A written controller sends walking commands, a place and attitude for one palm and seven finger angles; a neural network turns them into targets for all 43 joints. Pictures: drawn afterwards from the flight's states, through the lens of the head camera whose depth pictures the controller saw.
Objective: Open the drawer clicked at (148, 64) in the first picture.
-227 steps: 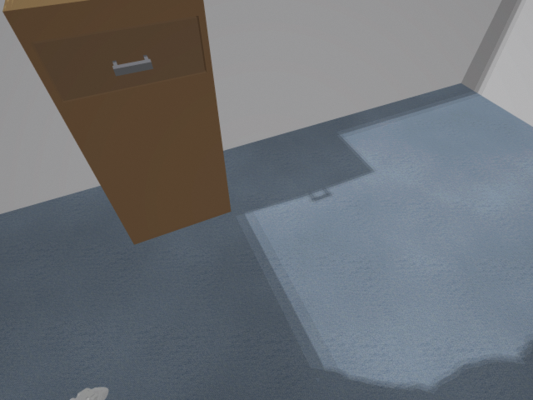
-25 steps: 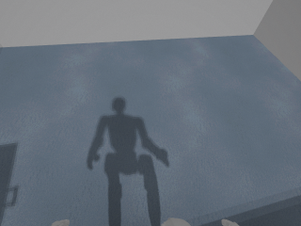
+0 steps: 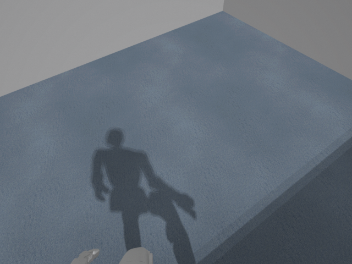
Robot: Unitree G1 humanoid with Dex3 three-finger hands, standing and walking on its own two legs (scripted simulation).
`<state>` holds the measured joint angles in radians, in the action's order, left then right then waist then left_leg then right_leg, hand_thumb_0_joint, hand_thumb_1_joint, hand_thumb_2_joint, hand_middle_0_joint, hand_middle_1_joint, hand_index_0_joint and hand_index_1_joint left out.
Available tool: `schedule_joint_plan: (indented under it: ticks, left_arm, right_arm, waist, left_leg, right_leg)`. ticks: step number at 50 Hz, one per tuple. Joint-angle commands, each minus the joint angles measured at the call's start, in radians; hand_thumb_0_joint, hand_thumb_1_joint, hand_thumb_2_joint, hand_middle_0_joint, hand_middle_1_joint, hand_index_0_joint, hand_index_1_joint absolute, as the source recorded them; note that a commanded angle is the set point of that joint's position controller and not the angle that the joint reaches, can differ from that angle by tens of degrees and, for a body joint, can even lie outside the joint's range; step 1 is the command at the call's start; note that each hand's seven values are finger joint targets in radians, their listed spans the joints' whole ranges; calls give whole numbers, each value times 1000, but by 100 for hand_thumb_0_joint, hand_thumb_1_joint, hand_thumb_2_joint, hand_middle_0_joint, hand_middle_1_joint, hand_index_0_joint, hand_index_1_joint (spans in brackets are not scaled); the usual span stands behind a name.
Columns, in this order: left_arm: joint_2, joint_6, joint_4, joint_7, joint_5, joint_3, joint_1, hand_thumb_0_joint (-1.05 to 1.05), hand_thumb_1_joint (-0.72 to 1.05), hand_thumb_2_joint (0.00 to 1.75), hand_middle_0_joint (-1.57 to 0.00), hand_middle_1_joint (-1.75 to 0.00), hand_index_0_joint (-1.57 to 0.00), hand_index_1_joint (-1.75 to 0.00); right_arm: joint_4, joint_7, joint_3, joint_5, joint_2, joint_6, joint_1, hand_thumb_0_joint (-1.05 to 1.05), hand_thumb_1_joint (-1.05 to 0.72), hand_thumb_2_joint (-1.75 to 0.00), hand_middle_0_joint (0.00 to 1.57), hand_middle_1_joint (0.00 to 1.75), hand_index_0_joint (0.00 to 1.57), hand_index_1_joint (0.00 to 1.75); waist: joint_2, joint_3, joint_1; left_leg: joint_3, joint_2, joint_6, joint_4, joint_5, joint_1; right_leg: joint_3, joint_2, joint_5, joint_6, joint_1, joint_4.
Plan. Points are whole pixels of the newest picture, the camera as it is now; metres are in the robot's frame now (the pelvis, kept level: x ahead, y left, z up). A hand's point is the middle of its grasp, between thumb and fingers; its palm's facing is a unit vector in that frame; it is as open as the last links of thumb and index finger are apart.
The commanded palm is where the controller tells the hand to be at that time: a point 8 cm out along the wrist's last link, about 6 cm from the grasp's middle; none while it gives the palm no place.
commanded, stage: walk to a spot facing it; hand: left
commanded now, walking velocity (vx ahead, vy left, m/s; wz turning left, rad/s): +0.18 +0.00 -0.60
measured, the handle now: out of the picture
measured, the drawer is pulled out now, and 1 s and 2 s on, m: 0.00 0.00 0.00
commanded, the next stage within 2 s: turn to face it in 0.36 s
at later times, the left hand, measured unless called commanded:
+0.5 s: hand (94, 256) +0.16 +0.24 -0.17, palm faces -0.22 -0.96 -0.18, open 7.4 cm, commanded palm none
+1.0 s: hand (121, 222) +0.25 +0.18 -0.18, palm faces -0.11 -0.98 -0.17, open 7.3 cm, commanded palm none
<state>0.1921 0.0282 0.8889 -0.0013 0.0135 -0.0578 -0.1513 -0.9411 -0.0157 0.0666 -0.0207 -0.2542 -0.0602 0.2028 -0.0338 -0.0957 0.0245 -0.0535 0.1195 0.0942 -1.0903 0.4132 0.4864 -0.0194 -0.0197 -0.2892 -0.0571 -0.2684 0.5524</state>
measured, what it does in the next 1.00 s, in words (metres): walks ahead: left foot, then right foot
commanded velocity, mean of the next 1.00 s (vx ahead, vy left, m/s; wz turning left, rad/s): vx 0.05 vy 0.00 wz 0.08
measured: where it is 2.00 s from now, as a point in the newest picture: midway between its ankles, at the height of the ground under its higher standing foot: outside the picture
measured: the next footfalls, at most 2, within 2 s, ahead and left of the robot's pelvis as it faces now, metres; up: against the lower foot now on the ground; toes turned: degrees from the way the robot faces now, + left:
left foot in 0.32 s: +0.10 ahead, +0.13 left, +0.00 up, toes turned -7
right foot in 0.70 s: +0.12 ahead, -0.14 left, +0.00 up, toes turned -22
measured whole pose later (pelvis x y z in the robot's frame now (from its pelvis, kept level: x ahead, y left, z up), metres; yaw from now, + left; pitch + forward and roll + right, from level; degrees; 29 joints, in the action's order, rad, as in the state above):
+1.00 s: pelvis +0.11 +0.03 -0.02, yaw -5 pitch -1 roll -1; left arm 0.17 0.02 0.94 0.03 0.03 -0.05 -0.11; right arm -0.98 0.02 0.07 -0.02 -0.18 -0.04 0.28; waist 0.03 -0.07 0.06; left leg -0.13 0.08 0.05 -0.77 0.36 0.39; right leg -0.24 0.19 -0.35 0.06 -0.27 0.67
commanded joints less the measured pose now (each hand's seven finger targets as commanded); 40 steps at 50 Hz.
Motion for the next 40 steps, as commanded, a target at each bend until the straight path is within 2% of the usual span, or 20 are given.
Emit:
schedule_joint_plan:
  ticks: [1,7,10,12,14,15,16,17,18,20,23,26,30,33,34,35,36,37,38,40]
  left_arm:
    - [215,-22,-51,12,2,-52,-62,0,90,90,-20,-30,-20,-30]
    - [230,-28,-36,3,6,-58,-101,0,90,90,-20,-30,-20,-30]
    - [241,-30,-35,3,9,-63,-101,0,90,90,-20,-30,-20,-30]
    - [243,-27,-37,0,6,-62,-79,0,90,90,-20,-30,-20,-30]
    - [216,-21,-44,-3,-1,-58,-44,0,90,90,-20,-30,-20,-30]
    - [154,-17,-64,-9,-6,-45,-37,0,90,90,-20,-30,-20,-30]
    - [105,-16,-84,-20,-8,-35,-64,0,90,90,-20,-30,-20,-30]
    - [155,-13,-83,-22,5,-49,-50,0,90,90,-20,-30,-20,-30]
    - [167,-8,-70,-28,15,-57,-30,0,90,90,-20,-30,-20,-30]
    - [145,-1,-44,-45,18,-59,-47,0,90,90,-20,-30,-20,-30]
    - [101,6,-20,-41,11,-46,-81,0,90,90,-20,-30,-20,-30]
    - [59,3,-4,-22,9,-21,-77,0,90,90,-20,-30,-20,-30]
    - [28,-21,22,0,7,17,-29,0,90,90,-20,-30,-20,-30]
    - [61,-36,54,11,3,15,-47,0,90,90,-20,-30,-20,-30]
    - [90,-43,71,17,4,10,-79,0,90,90,-20,-30,-20,-30]
    - [142,-50,93,28,6,-3,-133,0,90,90,-20,-30,-20,-30]
    - [193,-54,117,36,7,-13,-190,0,90,90,-20,-30,-20,-30]
    - [238,-57,119,40,4,-32,-228,0,90,90,-20,-30,-20,-30]
    - [225,-48,110,45,6,-34,-204,0,90,90,-20,-30,-20,-30]
    - [186,-38,75,49,11,-25,-97,0,90,90,-20,-30,-20,-30]
  right_arm:
    - [93,-3,15,-4,-70,25,-27,0,-90,-90,20,30,20,30]
    - [140,8,13,-2,-79,42,-121,0,-90,-90,20,30,20,30]
    - [150,7,9,4,-70,61,-112,0,-90,-90,20,30,20,30]
    - [145,2,6,8,-67,70,-72,0,-90,-90,20,30,20,30]
    - [109,-9,5,10,-77,82,37,0,-90,-90,20,30,20,30]
    - [86,-18,14,3,-145,91,115,0,-90,-90,20,30,20,30]
    - [91,-17,32,-7,-244,84,151,0,-90,-90,20,30,20,30]
    - [105,-14,28,-6,-233,76,115,0,-90,-90,20,30,20,30]
    - [114,-15,17,-7,-185,80,68,0,-90,-90,20,30,20,30]
    - [119,-19,-2,-7,-130,88,6,0,-90,-90,20,30,20,30]
    - [90,-24,-10,-1,-99,97,60,0,-90,-90,20,30,20,30]
    - [41,-20,-16,-3,-87,102,118,0,-90,-90,20,30,20,30]
    - [-40,-15,-15,-5,-73,100,169,0,-90,-90,20,30,20,30]
    - [-78,-13,-7,6,-69,88,179,0,-90,-90,20,30,20,30]
    - [-82,-10,-7,11,-53,87,187,0,-90,-90,20,30,20,30]
    - [-74,-6,-13,17,-18,87,192,0,-90,-90,20,30,20,30]
    - [-59,1,-16,21,17,81,181,0,-90,-90,20,30,20,30]
    - [-37,-6,-13,22,22,61,148,0,-90,-90,20,30,20,30]
    - [-26,-9,-5,21,4,48,92,0,-90,-90,20,30,20,30]
    - [-41,2,3,17,17,40,88,0,-90,-90,20,30,20,30]
  waist:
    - [168,141,-38]
    - [163,87,-69]
    - [181,111,-69]
    - [183,108,-47]
    - [133,119,10]
    - [-57,150,45]
    - [-307,146,42]
    - [-229,93,39]
    - [-162,52,17]
    - [-100,-12,-23]
    - [-111,52,-21]
    - [-132,81,-17]
    - [-162,100,5]
    - [-129,109,-19]
    - [-96,134,-34]
    - [12,185,-54]
    - [129,214,-69]
    - [309,265,-102]
    - [321,218,-117]
    - [192,140,-69]
  left_leg:
    - [21,-9,13,19,-48,79]
    - [27,-36,0,185,-21,58]
    - [27,-63,-18,316,18,-8]
    - [16,-89,-31,444,-3,-126]
    - [5,-89,-44,668,-126,-403]
    - [163,75,-84,785,-28,-559]
    - [448,338,-181,880,56,-601]
    - [467,417,-237,918,144,-437]
    - [421,367,-228,920,116,-359]
    - [208,262,-192,898,-106,-301]
    - [6,192,-178,796,-612,-394]
    - [-39,164,-210,742,-859,-415]
    - [-16,141,-210,697,-958,-437]
    - [33,116,-161,634,-870,-416]
    - [25,93,-129,585,-784,-338]
    - [-12,52,-91,507,-573,-162]
    - [-71,-30,-54,401,-170,-42]
    - [-51,-59,-44,229,216,-9]
    - [6,-47,-55,90,254,12]
    - [20,-32,-51,-6,181,38]
  right_leg:
    - [285,228,388,-116,157,-209]
    - [419,230,59,-142,126,-278]
    - [453,228,81,-146,140,-249]
    - [458,202,100,-127,75,-216]
    - [408,120,36,-62,-108,-113]
    - [302,7,-88,-8,-258,49]
    - [116,-85,-331,55,-428,316]
    - [89,5,-318,66,-399,460]
    - [83,25,-265,76,-382,532]
    - [48,60,-136,94,-359,594]
    - [8,63,-73,114,-330,594]
    - [-20,59,-45,111,-266,455]
    - [-67,52,-9,96,-121,138]
    - [-98,48,138,95,33,-123]
    - [-69,94,284,86,156,-153]
    - [32,222,585,51,350,-85]
    - [98,391,854,-25,439,-51]
    - [166,490,940,-115,431,-98]
    - [156,493,893,-148,343,-117]
    - [49,443,715,-119,243,-124]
